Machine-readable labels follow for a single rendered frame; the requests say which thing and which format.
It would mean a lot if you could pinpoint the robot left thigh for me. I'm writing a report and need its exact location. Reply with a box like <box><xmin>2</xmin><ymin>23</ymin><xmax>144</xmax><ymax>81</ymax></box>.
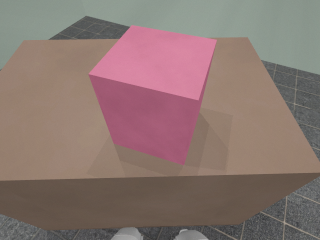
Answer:
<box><xmin>111</xmin><ymin>227</ymin><xmax>143</xmax><ymax>240</ymax></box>

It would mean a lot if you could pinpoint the robot thigh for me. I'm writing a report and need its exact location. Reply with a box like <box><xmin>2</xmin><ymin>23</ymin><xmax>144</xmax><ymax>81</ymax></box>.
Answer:
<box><xmin>173</xmin><ymin>230</ymin><xmax>209</xmax><ymax>240</ymax></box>
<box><xmin>111</xmin><ymin>227</ymin><xmax>143</xmax><ymax>240</ymax></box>

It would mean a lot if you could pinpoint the pedestal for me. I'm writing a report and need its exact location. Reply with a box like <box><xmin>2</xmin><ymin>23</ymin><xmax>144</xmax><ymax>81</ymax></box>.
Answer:
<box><xmin>0</xmin><ymin>37</ymin><xmax>320</xmax><ymax>231</ymax></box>

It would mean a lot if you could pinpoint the carton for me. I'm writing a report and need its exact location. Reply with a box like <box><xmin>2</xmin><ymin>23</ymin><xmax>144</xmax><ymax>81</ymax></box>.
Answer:
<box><xmin>88</xmin><ymin>25</ymin><xmax>217</xmax><ymax>165</ymax></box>

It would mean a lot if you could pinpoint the robot right thigh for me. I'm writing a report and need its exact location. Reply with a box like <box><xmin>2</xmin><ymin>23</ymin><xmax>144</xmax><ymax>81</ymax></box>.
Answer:
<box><xmin>173</xmin><ymin>230</ymin><xmax>209</xmax><ymax>240</ymax></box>

